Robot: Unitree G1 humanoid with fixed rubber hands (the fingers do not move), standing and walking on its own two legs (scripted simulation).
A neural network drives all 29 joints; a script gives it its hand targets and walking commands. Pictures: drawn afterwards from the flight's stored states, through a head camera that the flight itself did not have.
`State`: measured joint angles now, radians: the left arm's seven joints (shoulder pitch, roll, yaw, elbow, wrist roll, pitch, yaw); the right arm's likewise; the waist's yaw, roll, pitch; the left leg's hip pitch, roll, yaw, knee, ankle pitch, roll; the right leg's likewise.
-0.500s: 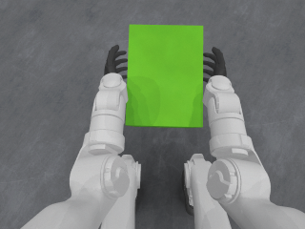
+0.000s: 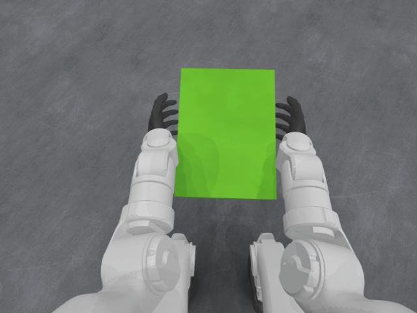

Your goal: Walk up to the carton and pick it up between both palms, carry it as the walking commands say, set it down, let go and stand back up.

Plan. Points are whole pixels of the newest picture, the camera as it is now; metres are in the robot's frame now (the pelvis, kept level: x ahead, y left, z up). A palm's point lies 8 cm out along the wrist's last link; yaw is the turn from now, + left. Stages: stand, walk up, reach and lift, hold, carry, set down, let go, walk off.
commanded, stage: reach and lift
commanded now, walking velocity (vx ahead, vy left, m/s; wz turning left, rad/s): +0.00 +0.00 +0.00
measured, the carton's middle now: (224, 142) +0.47 -0.01 -0.11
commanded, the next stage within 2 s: none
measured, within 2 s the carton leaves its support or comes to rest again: neither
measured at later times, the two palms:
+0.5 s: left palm (151, 128) +0.43 +0.12 +0.04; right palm (310, 130) +0.42 -0.14 +0.04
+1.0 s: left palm (134, 121) +0.41 +0.12 +0.11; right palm (335, 121) +0.40 -0.14 +0.12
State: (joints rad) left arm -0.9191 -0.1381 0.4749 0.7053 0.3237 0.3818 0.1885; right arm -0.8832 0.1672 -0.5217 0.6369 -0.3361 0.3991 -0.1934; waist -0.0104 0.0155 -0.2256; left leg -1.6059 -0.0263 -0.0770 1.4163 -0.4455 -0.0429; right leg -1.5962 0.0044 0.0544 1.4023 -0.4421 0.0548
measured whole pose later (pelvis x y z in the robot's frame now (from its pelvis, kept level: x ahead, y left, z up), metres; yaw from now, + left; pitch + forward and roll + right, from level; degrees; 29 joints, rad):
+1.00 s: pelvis +0.03 +0.00 +0.13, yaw +0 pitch +20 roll +0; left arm -0.58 -0.22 0.45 0.55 0.36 0.37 0.09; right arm -0.58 0.25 -0.47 0.51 -0.38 0.39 -0.08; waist -0.02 0.00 -0.12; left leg -0.88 0.00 -0.07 0.81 -0.28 -0.04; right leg -0.88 0.00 0.06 0.80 -0.27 0.04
